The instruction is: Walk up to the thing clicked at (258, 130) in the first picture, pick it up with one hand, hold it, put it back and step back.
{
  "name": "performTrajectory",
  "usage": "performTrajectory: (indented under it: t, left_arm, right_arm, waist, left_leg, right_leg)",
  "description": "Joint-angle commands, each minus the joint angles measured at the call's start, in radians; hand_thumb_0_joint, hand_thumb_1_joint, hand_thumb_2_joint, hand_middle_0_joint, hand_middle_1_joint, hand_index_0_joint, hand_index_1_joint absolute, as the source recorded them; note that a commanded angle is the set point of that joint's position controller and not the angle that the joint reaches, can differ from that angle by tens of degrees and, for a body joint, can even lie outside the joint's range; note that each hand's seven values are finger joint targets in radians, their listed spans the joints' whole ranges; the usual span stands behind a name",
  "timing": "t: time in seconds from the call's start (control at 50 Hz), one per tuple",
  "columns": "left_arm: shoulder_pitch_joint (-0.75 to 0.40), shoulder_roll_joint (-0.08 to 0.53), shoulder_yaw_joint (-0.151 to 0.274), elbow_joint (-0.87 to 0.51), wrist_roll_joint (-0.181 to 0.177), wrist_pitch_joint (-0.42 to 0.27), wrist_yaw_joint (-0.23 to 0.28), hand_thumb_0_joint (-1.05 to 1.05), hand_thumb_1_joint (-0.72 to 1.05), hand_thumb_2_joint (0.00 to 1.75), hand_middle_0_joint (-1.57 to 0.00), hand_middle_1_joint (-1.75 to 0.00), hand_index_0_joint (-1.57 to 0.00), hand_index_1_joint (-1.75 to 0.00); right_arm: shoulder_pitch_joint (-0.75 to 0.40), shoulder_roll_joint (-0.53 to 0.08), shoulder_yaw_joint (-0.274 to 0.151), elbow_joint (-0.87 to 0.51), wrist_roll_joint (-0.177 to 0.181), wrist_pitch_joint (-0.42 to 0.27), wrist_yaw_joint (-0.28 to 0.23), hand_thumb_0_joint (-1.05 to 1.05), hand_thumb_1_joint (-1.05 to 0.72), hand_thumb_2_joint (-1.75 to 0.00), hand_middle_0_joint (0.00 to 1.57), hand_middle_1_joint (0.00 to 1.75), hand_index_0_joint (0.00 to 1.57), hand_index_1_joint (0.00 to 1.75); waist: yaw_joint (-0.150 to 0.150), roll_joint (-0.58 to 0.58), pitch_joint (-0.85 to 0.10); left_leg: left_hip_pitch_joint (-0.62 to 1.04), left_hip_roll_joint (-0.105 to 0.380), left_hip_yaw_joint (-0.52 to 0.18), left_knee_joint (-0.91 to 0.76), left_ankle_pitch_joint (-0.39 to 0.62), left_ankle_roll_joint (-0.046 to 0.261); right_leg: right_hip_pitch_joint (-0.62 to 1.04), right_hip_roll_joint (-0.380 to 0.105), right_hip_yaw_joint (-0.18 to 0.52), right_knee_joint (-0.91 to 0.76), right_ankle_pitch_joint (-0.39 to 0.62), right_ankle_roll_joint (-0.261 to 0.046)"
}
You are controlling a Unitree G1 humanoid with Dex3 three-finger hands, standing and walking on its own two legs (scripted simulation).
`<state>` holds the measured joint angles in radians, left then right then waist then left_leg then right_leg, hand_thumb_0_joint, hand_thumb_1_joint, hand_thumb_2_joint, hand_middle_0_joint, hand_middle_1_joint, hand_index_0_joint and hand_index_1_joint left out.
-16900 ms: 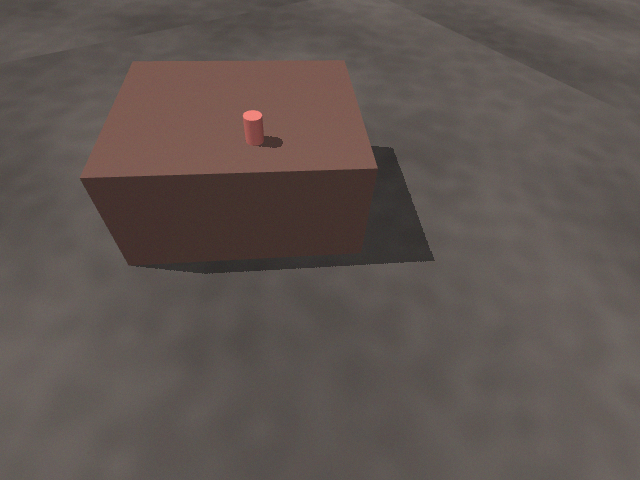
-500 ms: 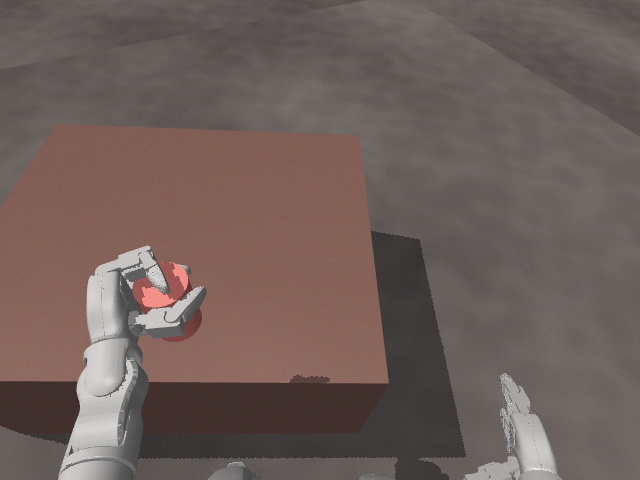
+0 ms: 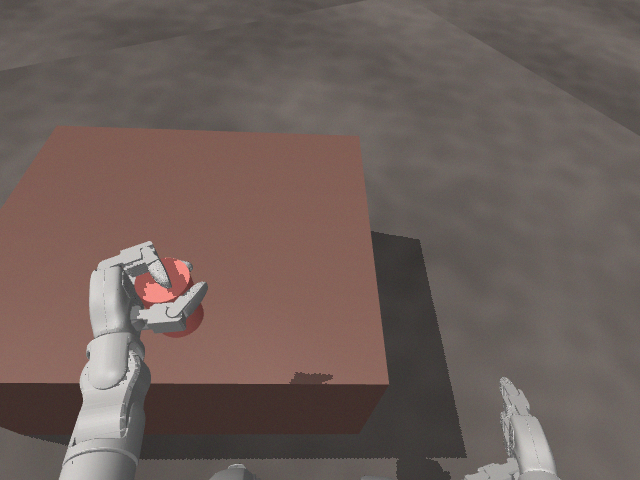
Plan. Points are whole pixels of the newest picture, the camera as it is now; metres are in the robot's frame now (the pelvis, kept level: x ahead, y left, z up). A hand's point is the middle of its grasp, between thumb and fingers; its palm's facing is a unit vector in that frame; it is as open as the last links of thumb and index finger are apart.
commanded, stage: hold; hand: left
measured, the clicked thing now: (172, 299) +0.34 +0.18 +0.02
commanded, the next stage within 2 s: crouch in 0.88 s
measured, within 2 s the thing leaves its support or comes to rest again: neither
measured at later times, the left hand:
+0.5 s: hand (169, 285) +0.33 +0.17 +0.06, palm faces +0.22 -0.98 +0.01, open 5.5 cm
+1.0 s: hand (171, 288) +0.33 +0.17 +0.06, palm faces +0.23 -0.97 +0.01, open 5.6 cm
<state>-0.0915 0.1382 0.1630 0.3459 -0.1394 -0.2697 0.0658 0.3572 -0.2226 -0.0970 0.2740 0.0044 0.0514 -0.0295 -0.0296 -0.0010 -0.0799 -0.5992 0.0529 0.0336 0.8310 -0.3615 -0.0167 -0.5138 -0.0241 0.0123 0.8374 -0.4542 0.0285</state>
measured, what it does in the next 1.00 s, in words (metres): stands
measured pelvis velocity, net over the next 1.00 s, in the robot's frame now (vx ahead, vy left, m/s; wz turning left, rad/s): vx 0.00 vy -0.01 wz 0.01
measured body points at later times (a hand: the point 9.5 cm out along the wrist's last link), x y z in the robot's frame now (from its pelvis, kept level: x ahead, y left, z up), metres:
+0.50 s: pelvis +0.00 +0.00 +0.00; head +0.04 +0.00 +0.45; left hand +0.31 +0.22 +0.06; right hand +0.16 -0.26 -0.05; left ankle +0.03 +0.13 -0.70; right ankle -0.02 -0.14 -0.70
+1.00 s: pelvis +0.00 -0.01 +0.00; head +0.03 -0.01 +0.45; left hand +0.31 +0.22 +0.06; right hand +0.16 -0.27 -0.05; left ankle +0.03 +0.13 -0.70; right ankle -0.02 -0.14 -0.70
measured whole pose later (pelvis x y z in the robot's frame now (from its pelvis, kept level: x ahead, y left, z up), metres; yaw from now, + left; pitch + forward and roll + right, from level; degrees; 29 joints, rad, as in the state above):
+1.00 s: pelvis +0.00 -0.01 +0.00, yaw +0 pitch +7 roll +0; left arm -0.08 0.14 0.16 0.34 -0.14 -0.27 0.07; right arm 0.36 -0.23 -0.09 0.27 0.00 0.05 -0.03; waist -0.03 0.00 -0.08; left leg -0.59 0.05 0.03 0.82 -0.36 -0.03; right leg -0.51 -0.02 0.01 0.84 -0.46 0.02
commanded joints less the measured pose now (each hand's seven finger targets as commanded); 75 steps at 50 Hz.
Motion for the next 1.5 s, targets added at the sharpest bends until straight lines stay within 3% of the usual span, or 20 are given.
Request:
performTrajectory:
  t: [0.0, 0.12, 0.16, 0.26, 0.3, 0.4, 0.42, 0.46, 0.54, 0.64, 0.7, 0.74, 0.98, 1.04, 1.22, 1.26, 1.34, 1.4, 1.44, 1.48]
  left_arm:
    - [-0.273, 0.124, 0.04, -0.266, -0.001, -0.096, 0.006, 0.0, 0.41, 1.28, -1.31, -1.4, -1.33, -1.4]
    - [-0.268, 0.113, 0.025, -0.271, -0.001, -0.104, 0.006, 0.0, 0.44, 1.31, -1.33, -1.42, -1.34, -1.43]
    - [-0.271, 0.143, 0.053, -0.269, 0.0, -0.107, 0.008, 0.0, 0.42, 1.3, -1.33, -1.42, -1.34, -1.42]
    - [-0.28, 0.113, 0.012, -0.278, 0.0, -0.106, 0.004, 0.0, 0.43, 1.31, -1.34, -1.43, -1.35, -1.43]
    - [-0.283, 0.121, 0.026, -0.279, -0.009, -0.107, 0.0, 0.0, 0.44, 1.32, -1.34, -1.44, -1.35, -1.44]
    - [-0.235, 0.128, 0.04, -0.286, -0.006, -0.094, 0.006, 0.0, 0.39, 1.29, -1.33, -1.42, -1.34, -1.42]
    - [-0.25, 0.104, 0.011, -0.309, -0.004, -0.095, 0.0, 0.0, 0.39, 1.3, -1.32, -1.42, -1.33, -1.42]
    - [-0.26, 0.127, 0.044, -0.285, -0.01, -0.089, 0.009, 0.0, 0.4, 1.3, -1.31, -1.41, -1.33, -1.41]
    - [-0.259, 0.151, 0.07, -0.247, -0.002, -0.084, 0.013, 0.0, 0.39, 1.31, -1.32, -1.43, -1.34, -1.44]
    - [-0.292, 0.115, 0.034, -0.25, -0.006, -0.091, -0.001, 0.0, 0.4, 1.33, -1.32, -1.43, -1.34, -1.44]
    - [-0.326, 0.148, 0.063, -0.232, -0.009, -0.095, -0.001, 0.0, 0.39, 1.33, -1.35, -1.45, -1.36, -1.45]
    - [-0.303, 0.114, 0.029, -0.236, -0.004, -0.099, -0.005, 0.0, 0.39, 1.32, -1.34, -1.44, -1.35, -1.45]
    - [-0.346, 0.16, 0.056, -0.296, 0.005, -0.09, 0.01, 0.0, 0.33, 1.28, -1.28, -1.37, -1.29, -1.38]
    - [-0.338, 0.114, 0.042, -0.233, -0.011, -0.09, -0.001, 0.0, 0.33, 1.29, -1.32, -1.41, -1.33, -1.42]
    - [-0.45, 0.173, 0.109, 0.04, 0.007, -0.171, -0.013, 0.0, 0.39, 1.33, -1.36, -1.45, -1.38, -1.45]
    - [-0.52, 0.197, 0.123, 0.078, 0.009, -0.212, -0.019, 0.0, 0.43, 1.33, -1.35, -1.45, -1.37, -1.45]
    - [-0.646, 0.3, 0.173, 0.14, 0.018, -0.298, -0.021, 0.0, 0.38, 1.32, -1.36, -1.45, -1.37, -1.45]
    - [-0.726, 0.284, 0.153, 0.209, 0.018, -0.342, -0.029, 0.0, 0.35, 1.3, -1.35, -1.43, -1.36, -1.43]
    - [-0.733, 0.357, 0.206, 0.286, 0.025, -0.36, -0.024, 0.0, 0.35, 1.3, -1.34, -1.43, -1.36, -1.43]
    - [-0.741, 0.317, 0.176, 0.33, 0.038, -0.379, -0.031, 0.0, 0.37, 1.28, -1.35, -1.43, -1.37, -1.43]
  right_arm:
    - [-0.066, -0.125, -0.056, -0.185, -0.005, -0.06, -0.015, 0.0, 0.54, -0.05, 0.05, 0.05, 0.05, 0.05]
    - [-0.02, -0.137, -0.072, -0.169, -0.006, -0.059, -0.015, 0.0, 0.54, -0.05, 0.05, 0.05, 0.05, 0.05]
    - [-0.023, -0.132, -0.063, -0.15, -0.006, -0.056, -0.013, 0.0, 0.54, -0.05, 0.05, 0.05, 0.05, 0.05]
    - [-0.032, -0.124, -0.056, -0.158, -0.004, -0.06, -0.008, 0.0, 0.54, -0.05, 0.05, 0.05, 0.05, 0.05]
    - [-0.037, -0.161, -0.091, -0.182, -0.006, -0.061, -0.013, 0.0, 0.54, -0.05, 0.05, 0.05, 0.05, 0.05]
    - [-0.025, -0.136, -0.065, -0.179, -0.004, -0.056, -0.012, 0.0, 0.54, -0.05, 0.05, 0.05, 0.05, 0.05]
    - [-0.05, -0.118, -0.048, -0.211, -0.002, -0.059, -0.009, 0.0, 0.54, -0.05, 0.05, 0.05, 0.05, 0.05]
    - [-0.026, -0.146, -0.082, -0.162, -0.005, -0.051, -0.014, 0.0, 0.54, -0.05, 0.05, 0.05, 0.05, 0.05]
    - [-0.043, -0.143, -0.08, -0.164, -0.003, -0.048, -0.012, 0.0, 0.54, -0.05, 0.05, 0.05, 0.05, 0.05]
    - [-0.017, -0.119, -0.055, -0.172, -0.006, -0.046, -0.008, 0.0, 0.54, -0.06, 0.05, 0.05, 0.05, 0.05]
    - [-0.039, -0.139, -0.073, -0.17, -0.005, -0.051, -0.01, 0.0, 0.54, -0.06, 0.05, 0.05, 0.05, 0.05]
    - [-0.027, -0.113, -0.048, -0.182, -0.007, -0.054, -0.006, 0.0, 0.54, -0.06, 0.05, 0.05, 0.05, 0.05]
    - [-0.046, -0.148, -0.08, -0.178, -0.006, -0.05, -0.021, 0.0, 0.54, -0.05, 0.05, 0.05, 0.05, 0.05]
    - [-0.075, -0.1, -0.029, -0.226, -0.003, -0.057, -0.015, 0.0, 0.55, -0.05, 0.05, 0.05, 0.05, 0.05]
    - [-0.026, -0.125, -0.051, -0.199, -0.015, -0.066, 0.007, 0.0, 0.56, -0.05, 0.05, 0.05, 0.05, 0.05]
    - [-0.023, -0.155, -0.076, -0.234, -0.023, -0.076, 0.012, 0.0, 0.56, -0.05, 0.05, 0.05, 0.05, 0.05]
    - [-0.041, -0.165, -0.07, -0.313, -0.034, -0.084, 0.033, 0.0, 0.55, -0.05, 0.05, 0.05, 0.05, 0.05]
    - [-0.03, -0.143, -0.042, -0.374, -0.046, -0.081, 0.046, 0.0, 0.54, -0.05, 0.05, 0.05, 0.05, 0.05]
    - [-0.014, -0.197, -0.089, -0.376, -0.049, -0.074, 0.046, 0.0, 0.54, -0.05, 0.05, 0.05, 0.05, 0.05]
    - [0.018, -0.159, -0.049, -0.392, -0.062, -0.07, 0.061, 0.0, 0.54, -0.05, 0.05, 0.05, 0.05, 0.05]
  waist:
    - [0.01, -0.012, -0.233]
    - [-0.013, 0.002, -0.255]
    - [0.002, 0.014, -0.236]
    - [-0.001, 0.027, -0.234]
    - [-0.013, 0.012, -0.267]
    - [0.008, -0.002, -0.262]
    - [0.01, 0.0, -0.271]
    - [0.008, 0.001, -0.24]
    - [0.011, 0.003, -0.229]
    - [0.002, 0.008, -0.237]
    - [0.001, 0.002, -0.226]
    - [-0.004, 0.003, -0.238]
    - [-0.01, 0.004, -0.274]
    - [-0.005, -0.036, -0.241]
    - [-0.04, -0.031, -0.175]
    - [-0.066, -0.037, -0.245]
    - [-0.064, 0.028, -0.369]
    - [-0.084, 0.053, -0.422]
    - [-0.088, 0.062, -0.421]
    - [-0.098, 0.103, -0.45]
  left_leg:
    - [0.204, -0.032, 0.004, -0.101, 0.186, 0.016]
    - [0.223, -0.027, 0.001, -0.096, 0.21, 0.016]
    - [0.214, -0.028, 0.001, -0.092, 0.226, 0.016]
    - [0.224, -0.023, -0.007, -0.108, 0.201, 0.011]
    - [0.243, -0.02, -0.008, -0.102, 0.228, 0.013]
    - [0.238, -0.026, -0.002, -0.097, 0.243, 0.016]
    - [0.238, -0.027, -0.001, -0.1, 0.24, 0.014]
    - [0.224, -0.024, -0.003, -0.1, 0.248, 0.015]
    - [0.217, -0.025, -0.001, -0.1, 0.242, 0.015]
    - [0.225, -0.028, 0.001, -0.097, 0.243, 0.017]
    - [0.21, -0.03, 0.005, -0.099, 0.221, 0.018]
    - [0.215, -0.031, 0.004, -0.097, 0.202, 0.018]
    - [0.237, -0.035, 0.008, -0.095, 0.204, 0.019]
    - [0.214, -0.032, 0.002, -0.099, 0.197, 0.021]
    - [0.113, -0.03, -0.005, -0.069, 0.081, 0.024]
    - [0.127, -0.026, -0.014, -0.03, 0.119, 0.027]
    - [0.122, -0.022, -0.03, 0.038, 0.171, 0.023]
    - [0.094, -0.024, -0.033, 0.078, 0.17, 0.022]
    - [0.068, -0.02, -0.045, 0.086, 0.134, 0.018]
    - [0.066, -0.017, -0.051, 0.107, 0.143, 0.013]
  right_leg:
    - [0.029, 0.027, -0.029, -0.135, 0.278, -0.014]
    - [0.023, 0.031, -0.03, -0.126, 0.307, -0.013]
    - [0.026, 0.028, -0.03, -0.119, 0.32, -0.014]
    - [0.007, 0.033, -0.039, -0.119, 0.284, -0.021]
    - [0.022, 0.034, -0.039, -0.118, 0.309, -0.017]
    - [0.044, 0.031, -0.037, -0.123, 0.325, -0.015]
    - [0.052, 0.03, -0.036, -0.126, 0.322, -0.015]
    - [0.039, 0.033, -0.037, -0.123, 0.329, -0.015]
    - [0.033, 0.029, -0.032, -0.124, 0.324, -0.014]
    - [0.033, 0.027, -0.031, -0.125, 0.327, -0.014]
    - [0.029, 0.025, -0.026, -0.13, 0.316, -0.012]
    - [0.019, 0.025, -0.027, -0.132, 0.296, -0.013]
    - [0.033, 0.019, -0.012, -0.143, 0.306, -0.009]
    - [0.038, 0.024, -0.026, -0.142, 0.298, -0.009]
    - [-0.1, 0.024, -0.023, -0.103, 0.188, -0.019]
    - [-0.115, 0.025, -0.02, -0.07, 0.228, -0.017]
    - [-0.145, 0.026, -0.024, -0.001, 0.255, -0.026]
    - [-0.179, 0.03, -0.022, 0.027, 0.252, -0.027]
    - [-0.221, 0.038, -0.031, 0.047, 0.208, -0.031]
    - [-0.264, 0.043, -0.041, 0.072, 0.205, -0.036]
